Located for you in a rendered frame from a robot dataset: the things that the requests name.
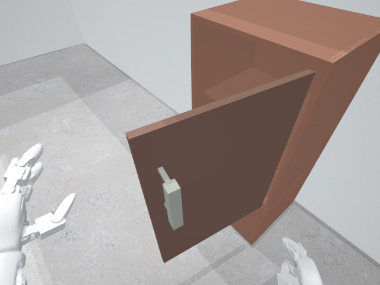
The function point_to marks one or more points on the left robot hand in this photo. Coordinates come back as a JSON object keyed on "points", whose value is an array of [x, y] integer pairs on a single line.
{"points": [[19, 178]]}

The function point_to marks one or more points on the cupboard door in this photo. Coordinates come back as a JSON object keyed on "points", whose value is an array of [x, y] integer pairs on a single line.
{"points": [[223, 156]]}

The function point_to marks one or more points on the robot left forearm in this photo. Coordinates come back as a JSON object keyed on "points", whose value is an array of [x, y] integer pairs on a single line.
{"points": [[12, 263]]}

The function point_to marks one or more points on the handle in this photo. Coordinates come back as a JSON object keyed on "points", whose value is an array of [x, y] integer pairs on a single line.
{"points": [[173, 199]]}

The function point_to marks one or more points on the right robot hand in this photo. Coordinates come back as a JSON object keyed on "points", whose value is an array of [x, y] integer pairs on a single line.
{"points": [[304, 270]]}

